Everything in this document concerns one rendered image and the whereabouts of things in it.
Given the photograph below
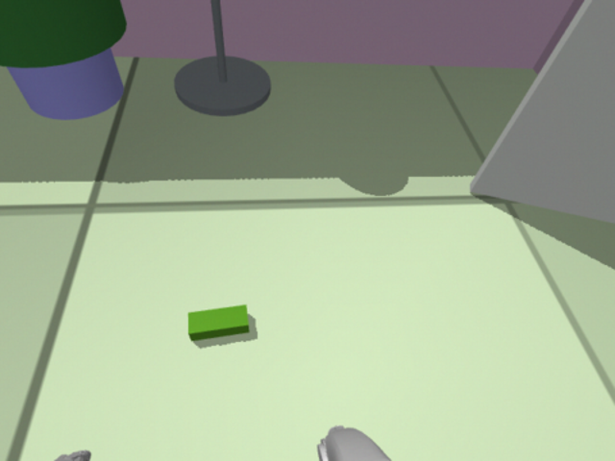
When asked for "coat stand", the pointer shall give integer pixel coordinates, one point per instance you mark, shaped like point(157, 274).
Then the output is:
point(222, 85)

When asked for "carton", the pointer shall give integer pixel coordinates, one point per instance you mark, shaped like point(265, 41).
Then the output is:
point(218, 322)

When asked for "potted plant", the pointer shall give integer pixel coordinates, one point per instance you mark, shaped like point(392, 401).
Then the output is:
point(59, 54)

